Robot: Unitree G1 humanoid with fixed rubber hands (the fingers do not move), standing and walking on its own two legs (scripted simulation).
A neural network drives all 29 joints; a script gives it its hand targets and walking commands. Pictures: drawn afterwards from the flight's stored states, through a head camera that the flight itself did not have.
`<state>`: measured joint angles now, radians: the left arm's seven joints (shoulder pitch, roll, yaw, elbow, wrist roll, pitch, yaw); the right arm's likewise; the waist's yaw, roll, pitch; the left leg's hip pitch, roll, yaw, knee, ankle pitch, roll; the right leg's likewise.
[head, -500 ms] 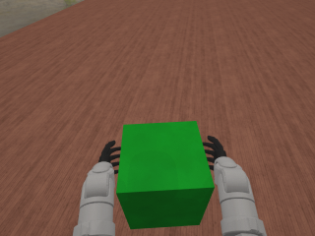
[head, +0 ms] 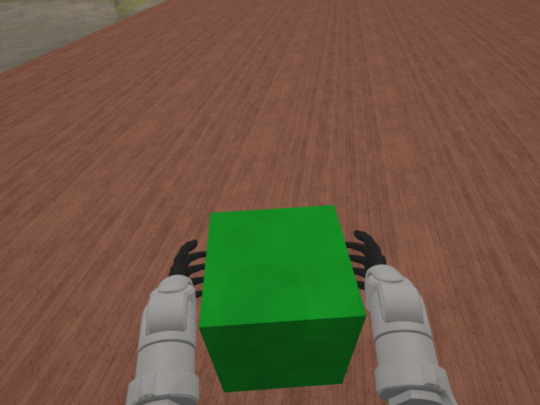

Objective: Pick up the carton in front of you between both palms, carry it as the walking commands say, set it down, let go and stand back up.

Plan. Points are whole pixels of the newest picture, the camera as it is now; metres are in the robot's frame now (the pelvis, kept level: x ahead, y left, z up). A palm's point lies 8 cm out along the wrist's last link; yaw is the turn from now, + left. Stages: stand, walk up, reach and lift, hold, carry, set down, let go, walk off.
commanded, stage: set down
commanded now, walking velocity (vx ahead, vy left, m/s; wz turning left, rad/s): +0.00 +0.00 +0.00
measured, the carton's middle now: (278, 300) +0.31 +0.00 -0.02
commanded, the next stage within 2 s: none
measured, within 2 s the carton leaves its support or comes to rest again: neither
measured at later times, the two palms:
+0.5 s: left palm (201, 300) +0.35 +0.14 -0.07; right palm (357, 295) +0.35 -0.15 -0.07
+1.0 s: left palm (217, 317) +0.41 +0.14 -0.23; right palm (344, 314) +0.40 -0.16 -0.22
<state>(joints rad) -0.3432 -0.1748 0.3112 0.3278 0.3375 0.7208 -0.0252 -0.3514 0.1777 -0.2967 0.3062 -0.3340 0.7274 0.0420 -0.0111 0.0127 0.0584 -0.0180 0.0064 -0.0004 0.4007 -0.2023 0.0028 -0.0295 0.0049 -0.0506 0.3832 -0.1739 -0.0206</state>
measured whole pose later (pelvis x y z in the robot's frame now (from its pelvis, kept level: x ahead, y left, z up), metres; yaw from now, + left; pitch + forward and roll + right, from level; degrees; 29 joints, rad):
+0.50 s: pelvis -0.01 +0.01 -0.03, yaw -1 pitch +9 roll +0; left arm -0.53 -0.20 0.47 0.50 0.38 0.27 -0.01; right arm -0.54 0.17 -0.46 0.49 -0.38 0.27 0.08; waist -0.02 0.01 0.17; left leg -0.56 -0.01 0.03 0.67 -0.28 0.02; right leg -0.59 -0.01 -0.02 0.67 -0.25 -0.01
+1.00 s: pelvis -0.05 +0.00 -0.15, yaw +1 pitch +38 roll +0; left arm -0.87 -0.11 0.53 0.55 0.30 0.30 0.00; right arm -0.86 0.11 -0.53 0.51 -0.32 0.31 0.05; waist -0.03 0.03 -0.08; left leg -1.54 -0.02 0.00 1.29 -0.41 0.00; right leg -1.55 -0.01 -0.01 1.28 -0.39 -0.01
